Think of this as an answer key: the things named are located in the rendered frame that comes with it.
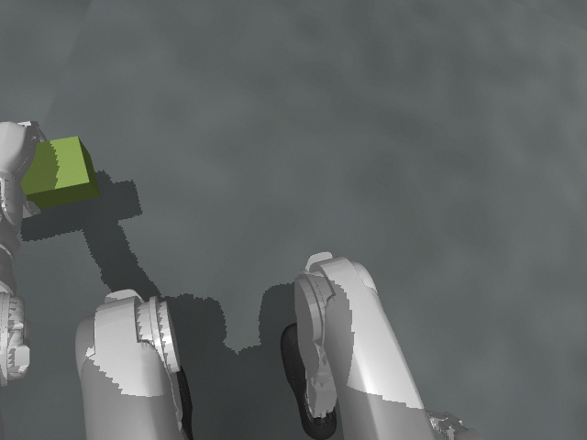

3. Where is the right robot foot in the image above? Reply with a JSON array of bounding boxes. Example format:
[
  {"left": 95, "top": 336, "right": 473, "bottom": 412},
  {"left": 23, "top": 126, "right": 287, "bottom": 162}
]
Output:
[{"left": 281, "top": 323, "right": 337, "bottom": 440}]

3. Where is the left robot hand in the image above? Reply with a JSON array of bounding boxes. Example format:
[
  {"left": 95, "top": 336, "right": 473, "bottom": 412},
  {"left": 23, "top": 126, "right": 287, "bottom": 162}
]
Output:
[{"left": 0, "top": 121, "right": 48, "bottom": 218}]

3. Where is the left robot foot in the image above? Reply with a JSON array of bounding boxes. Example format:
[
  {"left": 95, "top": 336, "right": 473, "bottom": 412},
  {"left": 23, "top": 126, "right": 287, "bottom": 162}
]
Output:
[{"left": 176, "top": 364, "right": 194, "bottom": 440}]

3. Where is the right robot hand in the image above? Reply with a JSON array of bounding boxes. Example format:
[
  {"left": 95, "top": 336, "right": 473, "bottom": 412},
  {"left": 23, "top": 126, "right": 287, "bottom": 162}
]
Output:
[{"left": 426, "top": 411, "right": 485, "bottom": 440}]

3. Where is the carton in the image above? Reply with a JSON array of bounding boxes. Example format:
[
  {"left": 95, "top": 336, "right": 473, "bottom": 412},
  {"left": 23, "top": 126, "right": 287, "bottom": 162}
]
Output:
[{"left": 20, "top": 137, "right": 101, "bottom": 209}]

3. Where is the left robot arm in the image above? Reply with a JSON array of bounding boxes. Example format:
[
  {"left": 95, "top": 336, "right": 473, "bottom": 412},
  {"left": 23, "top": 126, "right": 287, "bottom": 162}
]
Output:
[{"left": 0, "top": 171, "right": 30, "bottom": 440}]

